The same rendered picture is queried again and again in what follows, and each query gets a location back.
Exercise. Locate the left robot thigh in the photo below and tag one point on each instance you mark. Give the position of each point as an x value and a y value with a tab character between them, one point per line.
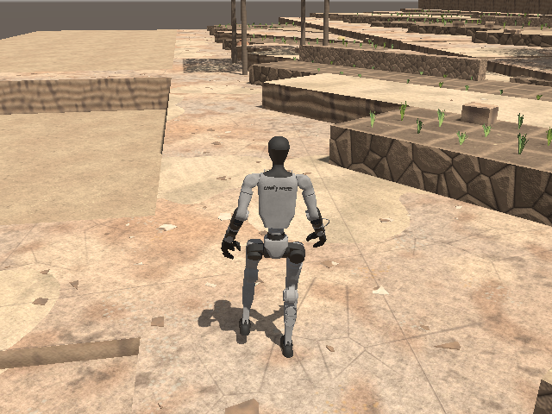
254	252

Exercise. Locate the left robot forearm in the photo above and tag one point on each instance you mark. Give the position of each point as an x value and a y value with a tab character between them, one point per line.
233	228

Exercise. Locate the robot left foot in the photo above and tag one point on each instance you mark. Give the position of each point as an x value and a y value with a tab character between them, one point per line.
244	328

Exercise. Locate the right robot forearm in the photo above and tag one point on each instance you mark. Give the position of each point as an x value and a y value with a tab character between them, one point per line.
318	225

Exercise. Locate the robot right upper arm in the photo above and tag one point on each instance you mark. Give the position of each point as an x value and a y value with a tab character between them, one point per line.
304	183

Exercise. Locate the robot right hand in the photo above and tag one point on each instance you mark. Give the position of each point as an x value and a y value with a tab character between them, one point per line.
314	236

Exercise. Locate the robot left upper arm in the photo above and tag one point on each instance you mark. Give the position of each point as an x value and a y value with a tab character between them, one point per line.
246	193

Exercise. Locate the robot left hand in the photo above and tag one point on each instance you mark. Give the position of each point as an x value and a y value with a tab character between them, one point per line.
230	246

